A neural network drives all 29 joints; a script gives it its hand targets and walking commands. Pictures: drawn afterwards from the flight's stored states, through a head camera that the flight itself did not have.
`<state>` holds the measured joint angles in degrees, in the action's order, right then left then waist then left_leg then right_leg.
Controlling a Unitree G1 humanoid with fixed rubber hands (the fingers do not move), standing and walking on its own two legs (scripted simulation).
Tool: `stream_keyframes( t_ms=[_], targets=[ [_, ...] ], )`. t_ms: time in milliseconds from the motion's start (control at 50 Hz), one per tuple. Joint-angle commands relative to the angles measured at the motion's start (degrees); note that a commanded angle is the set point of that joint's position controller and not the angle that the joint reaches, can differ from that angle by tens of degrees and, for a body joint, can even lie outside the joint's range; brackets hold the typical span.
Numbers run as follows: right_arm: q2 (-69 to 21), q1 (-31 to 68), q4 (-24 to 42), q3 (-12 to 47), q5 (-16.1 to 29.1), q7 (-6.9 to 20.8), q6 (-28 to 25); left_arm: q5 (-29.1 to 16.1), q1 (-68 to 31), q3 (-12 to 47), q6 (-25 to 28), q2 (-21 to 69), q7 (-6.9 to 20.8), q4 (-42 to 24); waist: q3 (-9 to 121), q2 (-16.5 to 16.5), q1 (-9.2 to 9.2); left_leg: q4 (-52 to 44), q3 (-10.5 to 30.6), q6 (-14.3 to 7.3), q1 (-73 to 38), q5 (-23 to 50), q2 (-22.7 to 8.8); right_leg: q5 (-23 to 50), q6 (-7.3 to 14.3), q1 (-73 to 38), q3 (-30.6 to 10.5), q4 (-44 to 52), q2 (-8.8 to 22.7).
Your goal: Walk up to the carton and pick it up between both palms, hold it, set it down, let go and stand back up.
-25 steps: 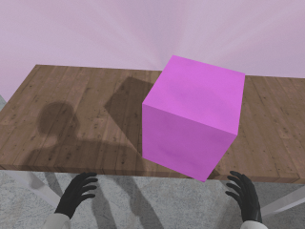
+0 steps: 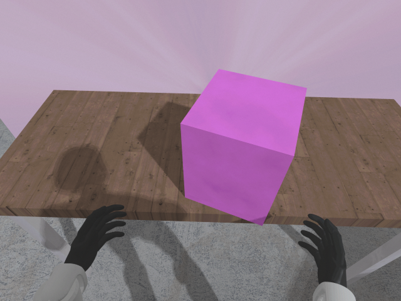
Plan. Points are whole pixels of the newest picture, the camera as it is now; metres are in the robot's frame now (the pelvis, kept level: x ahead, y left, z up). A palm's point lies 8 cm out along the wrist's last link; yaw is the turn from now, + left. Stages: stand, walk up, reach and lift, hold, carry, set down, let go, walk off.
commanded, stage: reach and lift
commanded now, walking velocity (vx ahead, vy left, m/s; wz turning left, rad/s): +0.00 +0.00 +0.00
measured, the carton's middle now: (240, 147) +0.41 -0.06 +0.06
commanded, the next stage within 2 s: none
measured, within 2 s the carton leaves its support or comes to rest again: neither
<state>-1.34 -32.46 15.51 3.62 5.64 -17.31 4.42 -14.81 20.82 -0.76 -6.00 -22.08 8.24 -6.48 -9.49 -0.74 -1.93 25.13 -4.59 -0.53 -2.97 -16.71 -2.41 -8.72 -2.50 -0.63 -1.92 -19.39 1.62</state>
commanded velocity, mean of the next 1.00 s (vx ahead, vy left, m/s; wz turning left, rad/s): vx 0.00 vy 0.00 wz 0.00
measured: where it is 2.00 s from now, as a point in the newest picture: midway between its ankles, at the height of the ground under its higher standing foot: outside the picture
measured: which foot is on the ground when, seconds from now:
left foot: down 0.00-1.00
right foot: down 0.00-1.00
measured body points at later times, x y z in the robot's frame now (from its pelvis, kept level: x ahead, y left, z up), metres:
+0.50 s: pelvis +0.01 -0.02 +0.00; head +0.01 -0.01 +0.45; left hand +0.26 +0.21 +0.07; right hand +0.21 -0.21 +0.07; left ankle -0.01 +0.10 -0.74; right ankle +0.04 -0.16 -0.74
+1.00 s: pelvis +0.02 +0.00 +0.00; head +0.03 +0.02 +0.45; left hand +0.33 +0.20 +0.11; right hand +0.25 -0.20 +0.11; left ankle -0.01 +0.10 -0.74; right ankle +0.04 -0.16 -0.74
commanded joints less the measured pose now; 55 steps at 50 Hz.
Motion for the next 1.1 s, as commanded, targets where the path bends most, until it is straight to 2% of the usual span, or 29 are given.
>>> stream_keyframes(
  t_ms=[0, 20, 60, 80, 120, 160, 200, 280, 340, 360, 400, 420, 460, 500, 540, 620, 680, 740, 760, 800, 840, 860, 880, 940, 980, 1080],
  targets=[
    [2.82, 7.63, 10.31, -0.84, -0.05, -0.32, 2.48, -0.51, -10.47, -3.3, -0.49, -6.82, -0.39, -6.5, -2.09, 9.68, 2.05, -15.97, 3.21, -1.04, 32.87, -13.28, -4.86, 1.95, 3.35, -16.07, -0.21, -3.2, -3.15],
    [2.37, 9.04, 10.64, -0.29, 0.13, -0.56, 3.6, -0.92, -12.02, -3.76, -0.95, -7.85, -0.07, -5.44, -0.83, 8.34, 1.39, -15.17, 2.43, -0.89, 32.18, -11.65, -4.16, 0.86, 3.43, -15.89, -0.83, -2.59, -2.5],
    [1.1, 10.52, 11.24, 0.4, 0.55, -1.26, 5.84, -1.86, -14.25, -4.14, -2.85, -8.65, 0.67, -3.36, -0.9, 4.87, 1.61, -12.49, 1.57, -0.63, 25.56, -8.39, -2.37, -2.4, 3.52, -8.42, -1.56, -0.21, -0.82],
    [1.45, 11.91, 11.44, -0.03, 0.8, -1.39, 6.8, -2.02, -17.21, -4.53, -3.49, -8.84, 0.48, -6.0, -0.19, 5.03, 1.65, -11.93, 1.78, -0.13, 22.21, -7.76, -2.15, -3.94, 3.63, -4.77, -1.5, 0.67, -0.48],
    [0.82, 10.56, 11.47, 0.43, 1.18, -1.73, 8.78, -1.83, -15.98, -4.95, -5.39, -8.97, 0.72, -5.79, -0.66, 3.57, 2.13, -10.61, 1.83, 0.08, 18.14, -4.54, -1.43, -3.42, 3.28, -2.59, -2.21, 1.96, 0.42],
    [1.95, 11.57, 11.11, -0.36, 1.46, -2.1, 10.82, -1.14, -18.62, -6.35, -7.27, -9.62, 0.72, -8.05, -0.13, 4.38, 2.66, -10.81, 1.8, 0.32, 16.89, -4.79, -1.54, -3.39, 3.1, -2.04, -1.85, 2.16, 0.03],
    [2.08, 12.17, 11.63, 0.01, 1.65, -2.47, 12.56, -0.66, -18.31, -6.98, -9.15, -9.69, 0.99, -7.42, -0.19, 3.62, 2.88, -10.7, 1.58, 0.04, 17.57, -3.98, -1.37, -1.78, 2.93, -3.28, -1.84, 1.7, 0.13],
    [3.62, 13.49, 15.75, -0.05, 2.52, -2.63, 13.89, -0.76, -19.48, -7.76, -11.58, -10.05, 1.22, -9.99, 2.78, 4.1, 3.07, -9.8, 1.18, 0.62, 15.03, -1.31, -0.97, 0.98, 2.65, -1.94, -1.48, 1.63, 0.28],
    [2.71, 12.55, 17.03, 0.49, 3.27, -2.65, 14.68, -1.07, -19.38, -8.52, -12.25, -10.55, 1.19, -10.61, 4.82, 3.86, 2.85, -8.95, 1.12, 0.41, 13.81, 1.05, -0.6, 3.48, 2.48, -1.96, -1.77, 1.46, 0.65],
    [3.49, 13.6, 19.45, -0.05, 3.26, -2.53, 14.54, -1.38, -20.69, -8.43, -12.28, -10.84, 1.18, -12.36, 6.14, 3.96, 2.93, -8.91, 0.94, 0.44, 14.28, 1.37, -0.55, 3.95, 2.37, -2.9, -1.53, 1.22, 0.29],
    [3.41, 12.32, 19.86, 1.42, 3.91, -2.33, 14.9, -1.76, -19.68, -8.32, -12.52, -10.59, 1.3, -11.54, 6.34, 3.55, 2.73, -8.77, 1.01, 0.4, 13.43, 3.21, -0.36, 7.22, 2.37, -3.08, -1.51, 0.89, 0.29],
    [4.18, 13.07, 21.31, 1.02, 4.2, -2.29, 14.87, -2.19, -21.06, -8.49, -12.31, -11.08, 1.29, -14.1, 8.49, 3.74, 2.84, -8.42, 1.0, 0.58, 12.45, 3.86, -0.4, 8.34, 2.14, -2.47, -1.61, 0.6, 0.55],
    [4.45, 12.86, 21.27, 1.0, 4.1, -2.16, 15.14, -2.14, -21.02, -8.56, -12.39, -11.26, 1.13, -12.72, 8.58, 3.54, 3.16, -8.52, 1.32, 0.7, 12.28, 4.37, -0.3, 9.85, 2.14, -2.33, -1.42, 0.75, 0.27],
    [4.35, 11.4, 21.87, 1.62, 4.43, -2.47, 15.33, -1.62, -19.27, -9.71, -12.78, -11.03, 1.51, -12.79, 8.78, 2.37, 2.86, -8.29, 1.32, 0.39, 11.67, 6.75, 0.12, 14.92, 1.9, -3.56, -1.55, 0.3, 0.25],
    [4.97, 9.37, 21.17, 2.3, 5.03, -2.9, 15.74, -0.73, -18.2, -8.99, -13.62, -9.84, 1.89, -13.2, 8.62, 3.73, 3.71, -7.98, 1.55, 0.99, 9.53, 9.63, 0.18, 18.38, 2.12, -3.69, -1.26, 0.47, -0.03],
    [7.59, 12.15, 23.4, 0.6, 5.65, -2.91, 15.62, -0.34, -21.38, -9.05, -15.02, -10.05, 1.18, -16.81, 10.59, 4.42, 4.15, -7.51, 1.26, 1.96, 7.99, 13.1, 0.42, 20.1, 2.34, -2.88, -0.13, 0.67, -1.13],
    [7.69, 14.5, 22.67, -0.23, 6.13, -2.69, 16.1, -0.41, -23.53, -9.08, -16.22, -9.44, 0.41, -16.0, 11.7, 4.13, 4.38, -7.54, 1.15, 1.81, 8.51, 13.24, 0.31, 19.8, 2.64, -3.51, -0.34, 0.77, -1.5],
    [9.47, 15.9, 24.39, -0.18, 7.5, -2.45, 16.56, -0.5, -24.31, -8.83, -17.63, -8.87, 0.0, -18.39, 14.43, 4.4, 4.23, -6.35, 1.41, 2.64, 6.52, 19.44, 0.37, 25.03, 2.91, -4.59, 0.08, 0.33, -2.18],
    [9.79, 14.91, 23.42, -0.43, 8.15, -2.41, 16.75, -0.04, -23.51, -8.88, -18.47, -8.59, 0.0, -18.3, 14.5, 4.86, 4.73, -6.18, 1.64, 3.01, 5.81, 21.76, 0.41, 26.39, 3.05, -5.22, 0.28, 0.31, -2.49],
    [11.12, 17.86, 23.2, -0.36, 9.19, -2.55, 17.51, 0.04, -26.51, -9.26, -19.87, -8.55, 0.0, -17.24, 14.28, 5.13, 4.59, -6.24, 1.54, 3.16, 5.41, 22.24, 0.69, 27.96, 2.86, -5.08, 0.2, 0.47, -2.28],
    [11.77, 19.59, 20.18, -1.75, 9.15, -2.84, 18.52, 0.75, -28.84, -9.19, -21.5, -7.96, -0.06, -15.33, 12.87, 5.25, 5.86, -6.43, 1.59, 3.46, 5.26, 21.97, 0.57, 26.83, 3.14, -4.4, 0.55, 1.04, -2.69],
    [12.08, 19.86, 20.77, -1.55, 9.85, -3.07, 18.79, 1.47, -29.06, -9.38, -22.24, -7.26, -0.17, -17.5, 14.25, 5.29, 5.69, -6.39, 1.51, 3.63, 4.23, 23.31, 0.55, 27.38, 3.2, -5.12, 0.67, 1.05, -2.96],
    [12.41, 21.29, 21.37, -1.97, 10.26, -3.22, 18.94, 1.56, -30.5, -9.21, -23.06, -7.03, -0.41, -19.12, 14.81, 5.93, 6.28, -6.16, 1.55, 4.0, 3.63, 24.29, 0.65, 28.35, 3.2, -5.11, 0.73, 1.04, -2.95],
    [14.37, 26.28, 20.98, -2.78, 11.43, -2.79, 20.27, 1.86, -34.33, -9.5, -25.8, -6.62, -0.88, -17.82, 13.72, 5.45, 6.35, -6.06, 1.54, 4.24, 3.29, 25.85, 0.53, 26.22, 3.54, -4.65, 1.18, 1.53, -3.58],
    [14.83, 28.85, 20.24, -3.64, 11.99, -2.83, 20.88, 1.97, -36.63, -8.99, -27.14, -6.07, -1.21, -17.81, 14.59, 6.0, 7.16, -5.82, 1.65, 4.67, 3.24, 26.39, 0.36, 26.15, 3.66, -4.26, 1.45, 1.26, -3.81],
    [16.08, 39.28, 16.44, -5.49, 13.11, -2.53, 22.76, 2.26, -46.61, -9.65, -29.61, -6.4, -1.63, -13.44, 15.97, 5.91, 7.11, -6.82, 1.52, 4.42, 5.65, 21.3, 0.56, 20.63, 4.13, -4.38, 1.56, 1.88, -3.69]
  ],
)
